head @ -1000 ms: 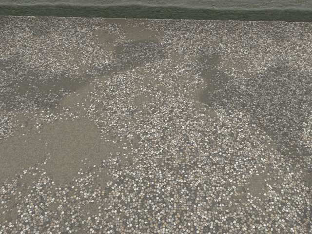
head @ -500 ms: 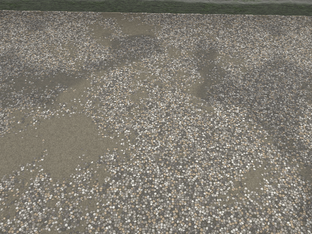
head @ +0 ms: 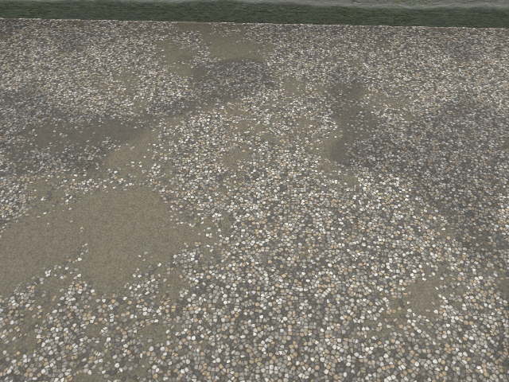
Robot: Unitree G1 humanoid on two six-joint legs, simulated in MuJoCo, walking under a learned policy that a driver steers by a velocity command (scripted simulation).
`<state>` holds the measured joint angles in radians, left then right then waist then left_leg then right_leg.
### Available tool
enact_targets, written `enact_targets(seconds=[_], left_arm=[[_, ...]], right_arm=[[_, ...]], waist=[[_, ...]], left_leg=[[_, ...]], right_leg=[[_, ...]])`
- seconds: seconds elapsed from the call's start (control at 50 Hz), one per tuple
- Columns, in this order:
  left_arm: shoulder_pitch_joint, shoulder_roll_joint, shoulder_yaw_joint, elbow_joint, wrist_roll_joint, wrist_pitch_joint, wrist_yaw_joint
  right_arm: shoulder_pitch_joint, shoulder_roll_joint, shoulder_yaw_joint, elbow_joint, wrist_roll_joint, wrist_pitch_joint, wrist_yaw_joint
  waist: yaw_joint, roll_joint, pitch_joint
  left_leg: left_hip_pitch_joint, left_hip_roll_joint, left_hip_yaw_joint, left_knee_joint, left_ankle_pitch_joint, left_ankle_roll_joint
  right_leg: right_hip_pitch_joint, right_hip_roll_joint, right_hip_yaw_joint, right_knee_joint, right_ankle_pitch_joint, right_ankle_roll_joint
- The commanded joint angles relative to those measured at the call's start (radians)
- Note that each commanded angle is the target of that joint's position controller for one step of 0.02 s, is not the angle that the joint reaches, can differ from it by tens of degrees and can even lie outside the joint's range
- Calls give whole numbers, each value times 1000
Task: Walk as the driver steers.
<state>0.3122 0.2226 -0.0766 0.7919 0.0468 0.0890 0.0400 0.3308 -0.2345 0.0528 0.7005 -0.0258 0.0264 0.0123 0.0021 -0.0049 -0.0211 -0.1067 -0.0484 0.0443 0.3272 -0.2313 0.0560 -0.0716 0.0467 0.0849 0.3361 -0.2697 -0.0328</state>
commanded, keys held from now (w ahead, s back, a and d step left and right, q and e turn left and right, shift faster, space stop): w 0.90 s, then no key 0.10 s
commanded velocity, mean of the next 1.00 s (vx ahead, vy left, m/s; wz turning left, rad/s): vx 0.37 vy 0.00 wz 0.00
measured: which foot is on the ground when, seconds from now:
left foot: down 0.00-1.00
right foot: down 0.00-1.00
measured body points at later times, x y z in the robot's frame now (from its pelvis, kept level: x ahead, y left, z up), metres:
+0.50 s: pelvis +0.01 +0.00 -0.02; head +0.01 +0.00 +0.43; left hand +0.16 +0.22 -0.14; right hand +0.15 -0.22 -0.13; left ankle -0.04 +0.08 -0.75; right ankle -0.06 -0.11 -0.75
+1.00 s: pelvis -0.01 +0.00 -0.02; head -0.02 +0.00 +0.43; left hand +0.17 +0.19 -0.12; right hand +0.15 -0.20 -0.11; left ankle -0.04 +0.08 -0.75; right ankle -0.06 -0.11 -0.75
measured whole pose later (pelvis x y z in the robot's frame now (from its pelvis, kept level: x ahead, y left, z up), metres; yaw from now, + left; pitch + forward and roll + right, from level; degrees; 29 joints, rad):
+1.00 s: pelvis -0.01 +0.00 -0.02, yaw +0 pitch -2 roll +0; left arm 0.13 0.14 -0.07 0.66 0.02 0.07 0.03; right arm 0.20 -0.15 0.06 0.63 -0.02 0.03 0.00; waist 0.00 0.00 0.00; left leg -0.20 -0.02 0.05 0.59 -0.36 0.05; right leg -0.14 0.07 0.07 0.56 -0.38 -0.04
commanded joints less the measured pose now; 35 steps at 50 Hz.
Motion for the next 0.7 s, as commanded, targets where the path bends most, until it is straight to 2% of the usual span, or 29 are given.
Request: enact_targets(seconds=[0.02, 0.04, 0.06, 0.14, 0.18, 0.2, 0.26, 0.28, 0.32, 0.34, 0.36, 0.4, 0.42, 0.44, 0.5, 0.54, 0.58, 0.64, 0.66, 0.68, 0.7], left_arm=[[34, 76, 12, -42, 7, -10, 3], [-78, 73, 27, -81, -61, -24, 0], [-89, 56, 21, -87, -64, -30, 0], [-74, 52, 20, -71, -41, -33, 5], [-77, 53, 22, -71, -41, -33, 7], [-63, 56, 21, -64, -33, -35, 3], [-92, 49, 21, -72, -30, -31, -3], [-83, 64, 30, -66, -37, -30, 10], [-93, 59, 31, -74, -34, -28, 18], [-155, 59, 34, -116, -32, -20, 17], [-147, 68, 40, -124, -29, -16, 17], [-154, 66, 46, -143, -28, -11, 18], [-112, 57, 44, -120, -31, -15, 21], [-139, 49, 41, -129, -28, -14, 22], [-171, 41, 40, -144, -21, -11, 17], [-177, 44, 42, -150, -21, -13, 13], [-206, 30, 34, -170, -16, -17, -2], [-211, 36, 35, -177, -18, -23, -7], [-208, 28, 34, -183, -14, -26, -4], [-235, 19, 37, -197, -26, -24, 1], [-236, 18, 37, -203, -28, -23, 2]], right_arm=[[46, -83, -19, -46, -9, -9, 0], [-52, -51, -23, -53, 15, -9, -17], [-56, -39, -15, -56, 14, -7, -22], [-43, -51, -14, -20, 12, -11, -30], [-49, -53, -15, -14, 13, -16, -30], [-48, -65, -20, -14, 10, -12, -29], [-83, -59, -19, -22, 8, -4, -23], [-93, -52, -23, -33, 10, 3, -27], [-94, -53, -23, -37, 10, 8, -32], [-153, -40, -23, -69, -2, 7, -23], [-137, -31, -22, -74, -10, 5, -21], [-140, -27, -24, -86, -12, 5, -25], [-99, -27, -23, -71, -1, 7, -37], [-124, -32, -24, -80, 2, 12, -41], [-149, -35, -27, -98, 3, 25, -41], [-157, -31, -27, -108, 1, 26, -39], [-168, -31, -24, -113, 1, 11, -31], [-184, -29, -25, -128, 1, 6, -26], [-181, -16, -22, -134, 3, 3, -27], [-187, -5, -17, -137, 5, -4, -28], [-190, -5, -17, -139, 4, -8, -28]], waist=[[1, -11, 10], [-7, -8, 2], [-11, -5, -19], [-9, 0, 44], [-7, 5, 37], [-5, 15, 25], [-5, 32, 29], [-11, 9, 21], [-13, 9, 4], [-19, 8, 39], [-21, -4, -24], [-18, -6, -63], [-12, -10, -130], [-15, -5, -82], [-20, 14, -34], [-19, 19, -37], [-14, 36, -26], [-12, 25, -29], [-9, -1, -26], [-14, -1, -22], [-10, 6, -28]], left_leg=[[47, 119, -140, -42, 223, 45], [43, 133, -109, -11, 142, 5], [35, 129, -116, -22, 105, -6], [-3, 117, -110, -17, 109, -4], [-1, 112, -105, 10, 137, 2], [-7, 110, -96, 36, 121, 12], [-22, 104, -97, 88, 173, 27], [-31, 104, -86, 117, 226, 39], [-50, 101, -75, 158, 269, 40], [-92, 96, -40, 219, 403, 31], [-90, 91, -31, 248, 431, 24], [-105, 83, -21, 280, 456, 14], [-53, 85, -43, 256, 348, 20], [-51, 92, -49, 259, 378, 24], [-73, 107, -62, 268, 391, 37], [-85, 108, -65, 275, 381, 39], [-68, 116, -90, 262, 346, 36], [-75, 114, -89, 262, 316, 33], [-86, 114, -83, 265, 301, 31], [-75, 103, -78, 258, 310, 21], [-66, 101, -76, 257, 302, 18]], right_leg=[[-55, -93, 106, -50, 250, -40], [-86, -97, 88, -43, 177, -4], [-75, -93, 94, -59, 140, 4], [-78, -79, 85, -56, 154, 1], [-73, -73, 76, -27, 171, -2], [-67, -58, 61, 5, 149, -13], [-97, -39, 36, 74, 130, -27], [-83, -35, 32, 111, 182, -32], [-67, -38, 31, 158, 254, -37], [-87, -64, 50, 196, 468, -37], [-46, -73, 57, 229, 559, -47], [-21, -77, 61, 271, 647, -55], [-1, -51, 41, 264, 470, -52], [-42, -38, 33, 267, 425, -43], [-99, -22, 23, 274, 333, -27], [-98, -23, 27, 281, 326, -24], [-143, -18, 22, 270, 247, -14], [-140, -18, 27, 258, 230, -13], [-135, -21, 36, 246, 264, -10], [-137, -28, 45, 237, 279, -8], [-138, -29, 48, 229, 271, -6]])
